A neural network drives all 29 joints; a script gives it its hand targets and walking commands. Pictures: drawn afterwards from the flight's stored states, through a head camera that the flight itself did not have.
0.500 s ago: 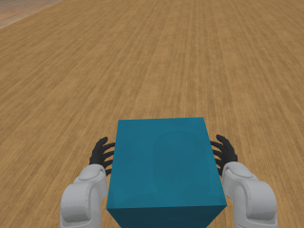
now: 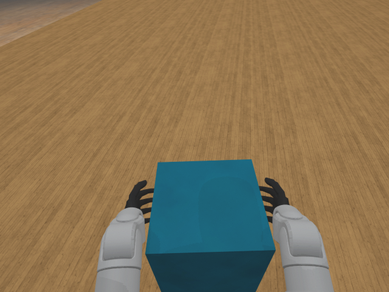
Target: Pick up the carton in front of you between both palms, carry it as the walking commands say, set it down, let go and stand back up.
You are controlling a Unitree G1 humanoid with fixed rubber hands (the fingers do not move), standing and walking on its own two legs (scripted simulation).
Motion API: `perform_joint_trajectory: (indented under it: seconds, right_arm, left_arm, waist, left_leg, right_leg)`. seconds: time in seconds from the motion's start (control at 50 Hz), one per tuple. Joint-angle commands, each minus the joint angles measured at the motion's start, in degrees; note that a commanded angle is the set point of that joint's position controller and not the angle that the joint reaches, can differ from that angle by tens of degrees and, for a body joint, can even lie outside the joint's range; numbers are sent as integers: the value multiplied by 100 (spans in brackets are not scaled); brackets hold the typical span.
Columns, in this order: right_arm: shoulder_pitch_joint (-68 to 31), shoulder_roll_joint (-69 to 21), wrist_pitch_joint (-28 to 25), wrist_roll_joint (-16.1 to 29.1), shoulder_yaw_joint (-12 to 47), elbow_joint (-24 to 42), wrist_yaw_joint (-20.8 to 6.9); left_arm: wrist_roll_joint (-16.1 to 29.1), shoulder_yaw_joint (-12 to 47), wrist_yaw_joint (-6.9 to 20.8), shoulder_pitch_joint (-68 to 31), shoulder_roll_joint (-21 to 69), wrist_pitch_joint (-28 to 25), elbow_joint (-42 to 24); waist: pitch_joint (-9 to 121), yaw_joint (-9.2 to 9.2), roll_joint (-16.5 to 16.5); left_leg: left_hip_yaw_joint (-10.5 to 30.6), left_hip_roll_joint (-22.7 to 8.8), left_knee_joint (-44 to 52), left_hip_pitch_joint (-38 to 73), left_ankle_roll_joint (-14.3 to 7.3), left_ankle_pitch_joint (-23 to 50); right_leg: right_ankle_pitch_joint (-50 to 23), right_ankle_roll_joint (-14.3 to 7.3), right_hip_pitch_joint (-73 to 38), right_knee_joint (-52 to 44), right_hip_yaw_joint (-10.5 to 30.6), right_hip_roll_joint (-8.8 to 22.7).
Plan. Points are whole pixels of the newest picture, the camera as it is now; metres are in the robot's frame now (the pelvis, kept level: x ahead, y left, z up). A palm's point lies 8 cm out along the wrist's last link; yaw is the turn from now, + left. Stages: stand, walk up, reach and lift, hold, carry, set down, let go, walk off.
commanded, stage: carry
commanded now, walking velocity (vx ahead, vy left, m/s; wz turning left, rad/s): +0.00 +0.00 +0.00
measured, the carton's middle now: (206, 230) +0.28 +0.00 -0.03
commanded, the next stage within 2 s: hold in 0.50 s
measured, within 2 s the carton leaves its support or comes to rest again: neither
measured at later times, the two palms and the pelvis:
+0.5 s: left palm (132, 218) +0.27 +0.16 +0.04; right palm (276, 216) +0.27 -0.14 +0.04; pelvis -0.02 +0.01 +0.00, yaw +0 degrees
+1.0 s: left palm (120, 240) +0.22 +0.17 +0.05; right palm (271, 220) +0.26 -0.13 +0.04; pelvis -0.04 -0.02 +0.01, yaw +8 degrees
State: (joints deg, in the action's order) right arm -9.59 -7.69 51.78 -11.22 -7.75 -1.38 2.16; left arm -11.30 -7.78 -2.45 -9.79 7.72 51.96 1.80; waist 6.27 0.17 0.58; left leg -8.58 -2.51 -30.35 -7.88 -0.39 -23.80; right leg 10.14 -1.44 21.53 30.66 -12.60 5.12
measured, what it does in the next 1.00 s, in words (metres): stands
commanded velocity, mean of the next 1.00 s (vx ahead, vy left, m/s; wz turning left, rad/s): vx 0.00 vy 0.00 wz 0.00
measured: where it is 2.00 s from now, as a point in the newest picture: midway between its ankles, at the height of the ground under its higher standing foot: outside the picture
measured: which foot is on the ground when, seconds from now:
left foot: down 0.00-1.00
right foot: down 0.00-1.00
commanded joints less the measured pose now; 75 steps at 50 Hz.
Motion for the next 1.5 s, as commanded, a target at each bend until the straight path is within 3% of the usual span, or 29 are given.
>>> perform_joint_trajectory:
  seconds: [0.0,0.1,0.18,0.3,0.48,0.5,0.52,0.54,0.56,0.58,0.62,0.64,0.66,0.72,0.78,0.88,0.98,1.34,1.48]
  right_arm:
    - [-2696,-4402,-585,1125,2775,-30,-1037]
    - [-3170,-4636,-1282,945,2564,-771,-1249]
    - [-3432,-4936,-1603,968,2711,-906,-1358]
    - [-3212,-5186,-1379,1207,3144,-445,-1368]
    - [-3068,-5011,-1156,1123,2949,-466,-1342]
    - [-2393,-5112,-1165,1241,2947,-395,-1323]
    - [-2701,-4847,-1281,1142,2961,-119,-1299]
    - [-2680,-4907,-1298,1135,2938,-77,-1273]
    - [-2821,-4875,-1330,1110,3065,-3,-1275]
    - [-2886,-4829,-1356,1161,3091,3,-1301]
    - [-2910,-4926,-1418,1190,3175,27,-1308]
    - [-2956,-4921,-1440,1178,3192,-29,-1318]
    - [-2909,-4961,-1457,1126,3159,-106,-1304]
    - [-2667,-4947,-1468,895,2887,-355,-1216]
    - [-2641,-4944,-1451,761,2719,-515,-1195]
    - [-2915,-5042,-1449,800,2764,-608,-1294]
    - [-3159,-5152,-1446,898,2914,-617,-1393]
    - [-3445,-5454,-1311,926,2732,-973,-1529]
    - [-4204,-5379,-1520,566,1744,-1989,-1561]
  left_arm:
    - [1166,2829,1055,-2737,4438,-607,-21]
    - [998,2610,1273,-3199,4699,-1302,729]
    - [1040,2746,1396,-3475,5007,-1620,874]
    - [1271,3130,1403,-3227,5247,-1391,423]
    - [1161,2922,1375,-3068,5071,-1171,462]
    - [1158,2748,1380,-2718,5292,-1282,674]
    - [955,2624,1279,-2574,5110,-1460,681]
    - [924,2594,1259,-2589,4893,-1504,570]
    - [850,2537,1240,-2612,4907,-1541,564]
    - [788,2463,1206,-2578,4912,-1578,649]
    - [814,2514,1197,-2623,4925,-1645,659]
    - [810,2524,1205,-2704,4963,-1668,674]
    - [899,2636,1235,-2841,5008,-1676,630]
    - [1099,2862,1359,-3121,5038,-1654,604]
    - [1105,2822,1448,-3244,4996,-1638,719]
    - [995,2601,1499,-3310,5068,-1692,976]
    - [908,2468,1515,-3342,5177,-1750,1121]
    - [792,2052,1714,-3623,5302,-1734,1496]
    - [276,1218,1794,-4425,5109,-1973,2334]
  waist:
    - [996,-13,5]
    - [1088,-6,-20]
    - [1247,-4,-33]
    - [1495,-6,-50]
    - [1300,-7,-34]
    - [359,-153,840]
    - [673,114,633]
    - [766,4,52]
    - [725,137,153]
    - [812,165,353]
    - [829,129,104]
    - [867,120,236]
    - [804,39,80]
    - [753,-196,96]
    - [502,-260,133]
    - [306,-125,210]
    - [352,3,165]
    - [602,17,-208]
    - [243,4,-57]
  left_leg:
    - [511,-645,662,-579,-92,1463]
    - [545,-614,665,-598,-129,1342]
    - [543,-593,596,-538,-146,1414]
    - [510,-589,408,-416,-137,1786]
    - [538,-600,450,-551,-150,1757]
    - [1673,369,1104,-1358,-133,3369]
    - [1641,428,1078,-1326,-113,3632]
    - [1670,414,1070,-704,-133,3439]
    - [1612,502,1058,-579,-120,3485]
    - [1606,527,1191,-495,-149,3122]
    - [1585,561,1120,-199,-115,3497]
    - [1583,569,1223,-154,-92,3155]
    - [1589,553,1203,-166,-60,3182]
    - [1617,548,1259,-380,4,2850]
    - [1598,543,1400,-796,-25,2218]
    - [1625,477,1615,-1553,-169,1266]
    - [1622,470,1642,-1845,-302,772]
    - [1533,626,1388,-1529,-343,716]
    - [1505,599,1139,-1936,-357,223]
  right_leg:
    - [-1053,-8,-1158,-278,661,499]
    - [-975,-15,-1207,-308,668,497]
    - [-1065,-37,-1273,-294,669,506]
    - [-1482,-58,-1335,-203,654,550]
    - [-1352,-22,-1197,-203,651,552]
    - [-2379,-101,-3232,-206,1505,-1088]
    - [-2872,-124,-3439,-338,1676,-917]
    - [-2396,-74,-3297,-500,1722,-936]
    - [-2758,-9,-3225,-497,1735,-936]
    - [-2534,34,-3342,-507,1730,-959]
    - [-2572,130,-3152,-529,1682,-1050]
    - [-2208,127,-3188,-572,1654,-1075]
    - [-2043,126,-3102,-616,1650,-1116]
    - [-1710,42,-3298,-707,1640,-1132]
    - [-1428,17,-3460,-752,1593,-1119]
    - [-1147,64,-3903,-667,1548,-1087]
    - [-930,95,-4139,-648,1619,-1015]
    - [-3,244,-4117,-1127,2089,-600]
    - [760,193,-3798,-974,2073,-600]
